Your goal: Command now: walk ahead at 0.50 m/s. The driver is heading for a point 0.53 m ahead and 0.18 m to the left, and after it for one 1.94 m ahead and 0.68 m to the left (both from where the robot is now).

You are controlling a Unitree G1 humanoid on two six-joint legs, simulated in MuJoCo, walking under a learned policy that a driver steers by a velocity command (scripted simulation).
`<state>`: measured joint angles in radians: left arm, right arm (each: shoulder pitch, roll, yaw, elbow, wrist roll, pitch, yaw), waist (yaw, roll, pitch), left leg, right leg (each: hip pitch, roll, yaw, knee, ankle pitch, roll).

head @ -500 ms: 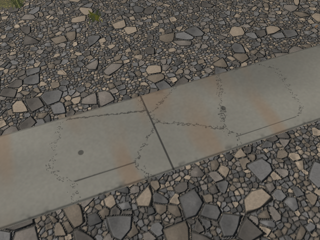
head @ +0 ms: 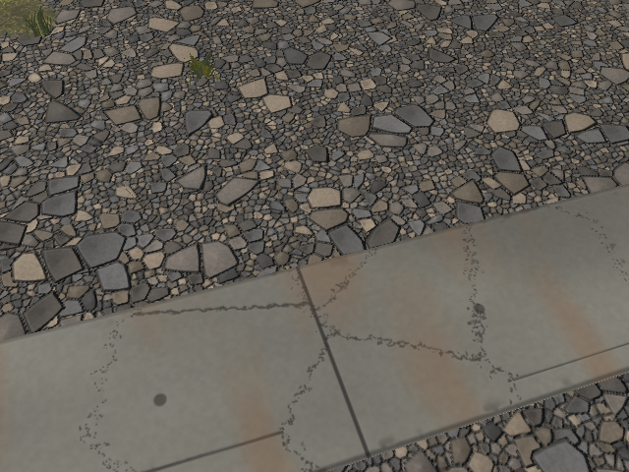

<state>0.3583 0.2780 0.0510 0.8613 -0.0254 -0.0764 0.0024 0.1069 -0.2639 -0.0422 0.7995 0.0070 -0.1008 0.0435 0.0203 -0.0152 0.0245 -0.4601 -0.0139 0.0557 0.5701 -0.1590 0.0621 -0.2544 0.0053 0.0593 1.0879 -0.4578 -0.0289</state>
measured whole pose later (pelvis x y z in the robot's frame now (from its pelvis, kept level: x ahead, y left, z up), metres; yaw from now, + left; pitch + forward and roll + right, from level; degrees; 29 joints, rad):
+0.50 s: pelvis +0.20 -0.02 +0.01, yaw +4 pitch +2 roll +1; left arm 0.12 0.23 0.05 0.76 0.04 -0.10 0.03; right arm 0.25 -0.27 -0.04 0.89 -0.05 -0.07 0.02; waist -0.03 0.01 0.01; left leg -0.36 -0.03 -0.02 0.94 -0.59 0.01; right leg -0.40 -0.02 -0.04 0.42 -0.07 -0.04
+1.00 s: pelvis +0.23 +0.04 +0.03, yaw +19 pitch +2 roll -3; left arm 0.11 0.30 0.10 0.71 0.04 -0.07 0.05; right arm 0.28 -0.31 -0.09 0.74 -0.03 -0.11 0.04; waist -0.01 0.01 0.02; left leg -0.18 -0.04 -0.07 0.30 -0.15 0.08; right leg -0.48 -0.01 0.02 0.93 -0.34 0.08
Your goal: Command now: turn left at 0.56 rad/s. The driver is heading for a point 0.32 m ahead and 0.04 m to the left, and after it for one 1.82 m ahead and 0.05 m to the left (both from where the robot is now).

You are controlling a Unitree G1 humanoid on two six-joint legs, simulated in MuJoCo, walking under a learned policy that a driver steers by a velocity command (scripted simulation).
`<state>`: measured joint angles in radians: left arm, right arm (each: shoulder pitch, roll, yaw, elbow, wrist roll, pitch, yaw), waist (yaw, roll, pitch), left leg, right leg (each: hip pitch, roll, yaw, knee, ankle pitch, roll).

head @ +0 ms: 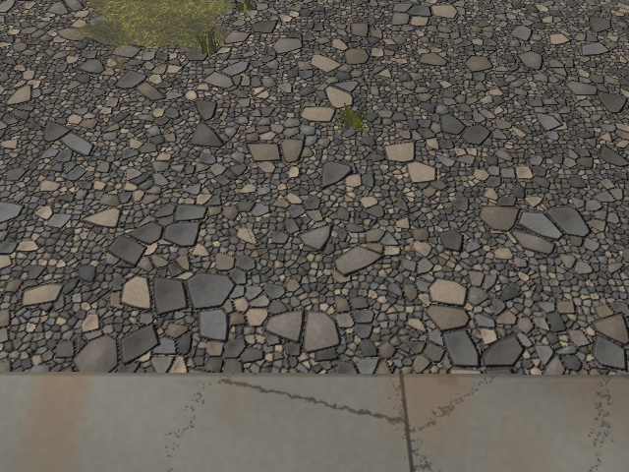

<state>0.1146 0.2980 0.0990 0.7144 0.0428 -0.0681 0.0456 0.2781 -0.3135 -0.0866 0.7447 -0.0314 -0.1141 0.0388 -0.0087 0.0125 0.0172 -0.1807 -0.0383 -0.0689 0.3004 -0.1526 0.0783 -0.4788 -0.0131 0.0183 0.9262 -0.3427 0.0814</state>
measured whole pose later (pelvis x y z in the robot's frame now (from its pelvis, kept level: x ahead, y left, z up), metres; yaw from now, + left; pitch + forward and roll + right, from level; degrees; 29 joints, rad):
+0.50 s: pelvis +0.08 -0.05 -0.01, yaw +18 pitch +2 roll +0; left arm 0.34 0.24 -0.01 0.80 0.05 -0.13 0.03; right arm 0.23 -0.26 -0.05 0.75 -0.07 -0.07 0.05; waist 0.04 0.00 -0.02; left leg -0.56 -0.03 -0.11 1.02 -0.26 0.02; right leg -0.05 0.02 -0.09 0.27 -0.26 -0.04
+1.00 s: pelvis +0.22 +0.03 -0.02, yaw +28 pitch +1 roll +0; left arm 0.20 0.29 0.02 0.80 0.00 0.01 -0.01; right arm 0.23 -0.27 -0.03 0.83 -0.02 -0.03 0.00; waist -0.01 -0.01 0.05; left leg -0.32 -0.05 0.05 0.39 -0.08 0.07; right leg -0.45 -0.06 0.03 0.95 -0.43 0.03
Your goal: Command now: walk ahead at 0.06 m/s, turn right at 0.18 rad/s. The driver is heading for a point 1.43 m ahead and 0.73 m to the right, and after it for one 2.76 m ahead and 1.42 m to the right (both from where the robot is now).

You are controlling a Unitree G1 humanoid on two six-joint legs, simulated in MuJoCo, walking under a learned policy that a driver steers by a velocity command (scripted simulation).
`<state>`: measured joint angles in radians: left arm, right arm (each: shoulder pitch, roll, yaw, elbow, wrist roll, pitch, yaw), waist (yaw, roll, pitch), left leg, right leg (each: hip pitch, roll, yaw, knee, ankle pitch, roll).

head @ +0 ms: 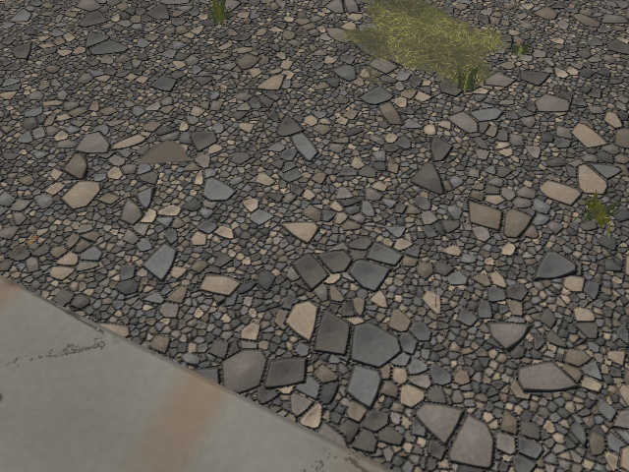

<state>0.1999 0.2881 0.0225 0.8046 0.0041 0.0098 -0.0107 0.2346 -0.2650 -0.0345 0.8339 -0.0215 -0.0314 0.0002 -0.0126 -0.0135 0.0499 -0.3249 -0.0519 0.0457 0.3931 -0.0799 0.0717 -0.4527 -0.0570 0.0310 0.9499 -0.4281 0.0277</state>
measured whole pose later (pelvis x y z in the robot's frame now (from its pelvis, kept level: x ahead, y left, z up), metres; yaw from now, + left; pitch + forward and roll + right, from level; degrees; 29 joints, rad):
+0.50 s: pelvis +0.03 -0.09 +0.02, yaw -16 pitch +2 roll +3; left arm 0.27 0.32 0.07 0.72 0.03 -0.12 -0.04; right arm 0.08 -0.31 -0.10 0.72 -0.04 -0.05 -0.04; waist 0.00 -0.01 0.04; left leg -0.44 0.01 -0.01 0.89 -0.34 -0.08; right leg -0.16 0.02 0.07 0.27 -0.14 -0.07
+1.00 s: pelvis +0.08 -0.04 +0.01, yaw -33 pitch +2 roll -1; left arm 0.21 0.33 0.06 0.74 0.08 -0.06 -0.02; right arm 0.23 -0.30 -0.03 0.72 -0.02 -0.10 -0.02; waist -0.02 0.01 0.03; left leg -0.12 -0.01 0.06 0.27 -0.19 0.05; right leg -0.44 0.05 0.12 0.98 -0.42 0.05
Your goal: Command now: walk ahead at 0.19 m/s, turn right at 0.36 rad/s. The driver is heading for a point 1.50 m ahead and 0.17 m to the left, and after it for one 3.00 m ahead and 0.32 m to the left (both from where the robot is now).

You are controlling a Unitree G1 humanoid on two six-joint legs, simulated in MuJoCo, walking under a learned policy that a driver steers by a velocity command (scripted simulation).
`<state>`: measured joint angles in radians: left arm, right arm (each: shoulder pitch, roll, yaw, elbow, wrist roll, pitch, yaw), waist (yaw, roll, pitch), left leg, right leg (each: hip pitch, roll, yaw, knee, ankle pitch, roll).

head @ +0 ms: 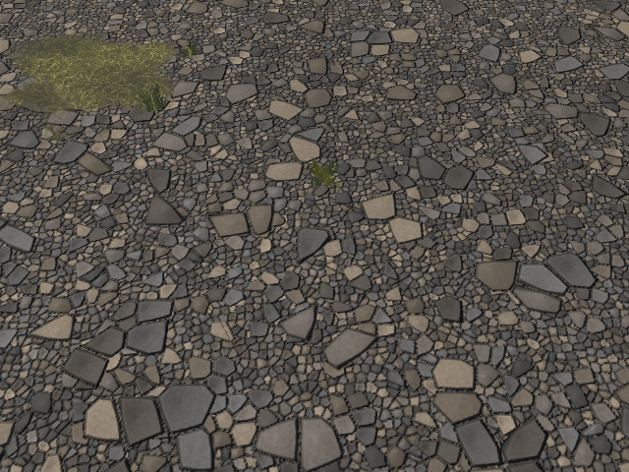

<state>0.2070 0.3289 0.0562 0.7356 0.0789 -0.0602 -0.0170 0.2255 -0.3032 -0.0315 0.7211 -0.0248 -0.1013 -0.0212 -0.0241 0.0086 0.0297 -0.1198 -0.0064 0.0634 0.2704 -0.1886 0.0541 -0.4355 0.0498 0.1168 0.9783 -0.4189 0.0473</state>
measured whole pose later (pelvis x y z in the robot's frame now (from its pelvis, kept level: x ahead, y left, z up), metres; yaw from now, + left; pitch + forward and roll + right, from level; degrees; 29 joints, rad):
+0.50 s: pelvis +0.18 -0.08 -0.02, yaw -4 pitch +0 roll +0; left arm 0.16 0.23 0.03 0.73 0.06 -0.12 -0.04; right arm 0.39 -0.24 0.01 0.92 -0.08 -0.11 0.06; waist -0.02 0.01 0.06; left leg -0.16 0.03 -0.03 0.97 -0.46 0.05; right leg -0.36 0.04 -0.04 0.56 -0.22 -0.07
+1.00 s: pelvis +0.48 -0.08 -0.11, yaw -4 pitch +2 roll -4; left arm 0.61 0.18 0.01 1.01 -0.01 -0.05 0.03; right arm -0.01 -0.23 0.01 0.73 0.03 -0.08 0.08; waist 0.15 0.05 0.03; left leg -0.52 0.07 -0.04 0.40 0.31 0.05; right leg 0.01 0.09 -0.03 0.82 -0.85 -0.04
